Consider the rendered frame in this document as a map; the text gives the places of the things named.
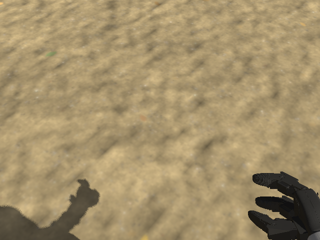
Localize robot right hand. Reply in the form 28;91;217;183
248;171;320;240

